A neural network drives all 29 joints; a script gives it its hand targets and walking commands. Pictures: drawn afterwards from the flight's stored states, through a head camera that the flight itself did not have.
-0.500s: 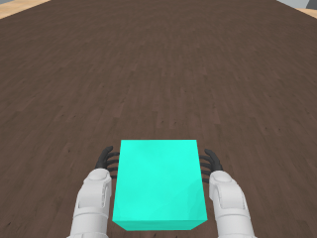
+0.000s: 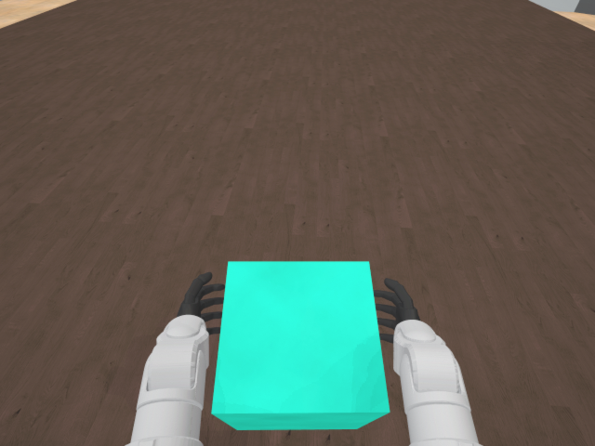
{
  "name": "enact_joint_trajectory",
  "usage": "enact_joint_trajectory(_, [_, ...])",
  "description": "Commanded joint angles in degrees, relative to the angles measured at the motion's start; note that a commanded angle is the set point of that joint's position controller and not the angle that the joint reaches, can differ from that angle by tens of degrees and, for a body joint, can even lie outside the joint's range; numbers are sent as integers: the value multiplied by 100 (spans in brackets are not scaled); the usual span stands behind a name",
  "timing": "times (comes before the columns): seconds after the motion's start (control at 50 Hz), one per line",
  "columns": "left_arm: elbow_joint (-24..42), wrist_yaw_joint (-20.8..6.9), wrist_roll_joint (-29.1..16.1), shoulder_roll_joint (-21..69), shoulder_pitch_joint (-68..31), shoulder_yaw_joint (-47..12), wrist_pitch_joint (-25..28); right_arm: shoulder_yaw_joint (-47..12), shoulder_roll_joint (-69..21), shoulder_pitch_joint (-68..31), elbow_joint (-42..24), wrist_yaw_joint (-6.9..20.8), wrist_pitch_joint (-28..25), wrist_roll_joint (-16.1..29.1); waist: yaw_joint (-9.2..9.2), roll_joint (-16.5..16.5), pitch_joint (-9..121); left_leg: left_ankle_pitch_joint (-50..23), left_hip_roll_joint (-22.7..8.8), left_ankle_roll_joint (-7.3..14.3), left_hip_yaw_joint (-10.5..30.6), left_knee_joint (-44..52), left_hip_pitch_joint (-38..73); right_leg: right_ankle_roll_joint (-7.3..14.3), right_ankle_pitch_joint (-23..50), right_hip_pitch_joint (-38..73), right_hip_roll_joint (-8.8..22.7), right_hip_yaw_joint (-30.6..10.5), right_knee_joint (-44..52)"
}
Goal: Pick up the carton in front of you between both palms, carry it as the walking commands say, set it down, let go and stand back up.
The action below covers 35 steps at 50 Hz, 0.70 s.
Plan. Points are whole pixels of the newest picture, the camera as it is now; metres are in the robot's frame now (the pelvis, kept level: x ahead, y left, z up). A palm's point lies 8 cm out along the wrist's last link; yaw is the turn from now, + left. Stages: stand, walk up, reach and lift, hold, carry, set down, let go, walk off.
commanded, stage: hold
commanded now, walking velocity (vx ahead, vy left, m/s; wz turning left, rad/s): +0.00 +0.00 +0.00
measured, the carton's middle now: (297, 352) +0.31 +0.00 -0.06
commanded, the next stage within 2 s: set down in 0.58 s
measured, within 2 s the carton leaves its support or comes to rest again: neither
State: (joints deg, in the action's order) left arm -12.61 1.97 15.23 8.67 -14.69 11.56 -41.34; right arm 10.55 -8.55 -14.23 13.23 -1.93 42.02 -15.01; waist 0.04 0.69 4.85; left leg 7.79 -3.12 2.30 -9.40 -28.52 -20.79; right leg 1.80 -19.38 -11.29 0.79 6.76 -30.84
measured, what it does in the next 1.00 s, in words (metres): stands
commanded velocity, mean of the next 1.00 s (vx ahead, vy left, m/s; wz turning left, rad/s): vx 0.00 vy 0.00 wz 0.00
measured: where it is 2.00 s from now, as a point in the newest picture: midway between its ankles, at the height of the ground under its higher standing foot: outside the picture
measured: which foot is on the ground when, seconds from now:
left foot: down 0.00-1.00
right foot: down 0.00-1.00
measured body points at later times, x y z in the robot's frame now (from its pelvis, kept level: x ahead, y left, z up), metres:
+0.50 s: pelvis -0.01 +0.02 +0.01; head -0.05 +0.05 +0.46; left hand +0.31 +0.14 +0.04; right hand +0.27 -0.16 +0.04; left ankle +0.08 +0.12 -0.73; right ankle -0.04 -0.09 -0.73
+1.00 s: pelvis -0.02 +0.04 -0.02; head +0.03 +0.05 +0.43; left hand +0.36 +0.13 -0.02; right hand +0.31 -0.16 -0.02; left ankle +0.07 +0.12 -0.73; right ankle -0.04 -0.09 -0.73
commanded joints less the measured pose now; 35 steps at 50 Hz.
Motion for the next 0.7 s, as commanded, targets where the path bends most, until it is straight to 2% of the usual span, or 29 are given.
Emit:
enact_joint_trajectory(0.0, [457,-1399,-1414,5259,-2145,-3043,239,-2834,-5227,-2394,-304,1400,-545,1389,32,267,990,-1801,627,-54,1509,231,3427,202,2042,-748,-194,-1571,1111])
enact_joint_trajectory(0.02, [559,-1411,-1438,5264,-2318,-3155,243,-2712,-5201,-2374,-254,1379,-578,1338,-68,92,870,-1722,678,-124,1490,261,3187,197,1820,-591,-241,-1539,1128])
enact_joint_trajectory(0.04, [617,-1432,-1535,5273,-2463,-3269,232,-2726,-5238,-2427,-279,1336,-607,1309,-114,166,828,-1670,737,-182,1440,243,3079,150,1773,-427,-261,-1544,1203])
enact_joint_trajectory(0.06, [605,-1451,-1561,5247,-2455,-3316,229,-2705,-5219,-2400,-225,1314,-624,1276,-153,107,851,-1680,779,-215,1427,256,3037,119,1859,-282,-285,-1525,1229])
enact_joint_trajectory(0.08, [500,-1454,-1519,5192,-2415,-3275,247,-2666,-5210,-2474,-223,1297,-666,1296,-147,196,851,-1521,787,-232,1406,250,3189,159,1587,-357,-256,-1534,1333])
enact_joint_trajectory(0.1, [448,-1450,-1459,5251,-2360,-3239,264,-2701,-5171,-2595,-234,1326,-678,1299,-89,66,786,-1416,807,-238,1388,282,3105,128,1666,-374,-267,-1506,1281])
enact_joint_trajectory(0.18, [197,-1313,-1164,5360,-2038,-2982,293,-3037,-5296,-3055,-264,1496,-671,1635,290,19,806,-1175,804,-142,1414,365,3285,17,1500,-530,-270,-1496,1283])
enact_joint_trajectory(0.22, [62,-1312,-1100,5379,-2068,-2862,301,-2978,-5287,-3145,-146,1542,-670,1619,342,41,692,-1034,792,-131,1405,397,3306,27,1250,-640,-272,-1483,1339])
enact_joint_trajectory(0.26, [-96,-1355,-1110,5402,-2172,-2811,297,-2829,-5242,-3140,0,1547,-670,1516,269,62,531,-839,773,-135,1381,418,3366,61,951,-833,-267,-1489,1411])
enact_joint_trajectory(0.34, [-240,-1482,-1271,5509,-2514,-2919,273,-2596,-5251,-3110,180,1524,-691,1340,10,35,395,-512,734,-180,1342,438,3567,161,521,-1185,-244,-1489,1504])
enact_joint_trajectory(0.4, [-235,-1539,-1332,5594,-2708,-2989,268,-2523,-5332,-3156,253,1542,-716,1294,-70,14,481,-431,697,-219,1361,467,3675,207,422,-1228,-254,-1453,1502])
enact_joint_trajectory(0.58, [-436,-1585,-1255,5664,-2767,-2827,268,-2502,-5450,-3463,321,1629,-727,1296,55,5,648,-46,576,-244,1535,666,3625,210,248,-1072,-334,-1389,1401])
enact_joint_trajectory(0.64, [-719,-1561,-1182,5751,-3067,-2576,278,-2239,-5303,-3825,603,1700,-788,1137,71,-69,492,484,515,-247,1680,706,3503,231,-38,-1206,-362,-1378,1250])
enact_joint_trajectory(0.68, [-1157,-1531,-1032,5754,-3421,-2196,321,-1810,-5157,-4213,1105,1770,-888,906,83,-126,272,1113,472,-237,1806,701,3306,255,-395,-1417,-382,-1365,1056])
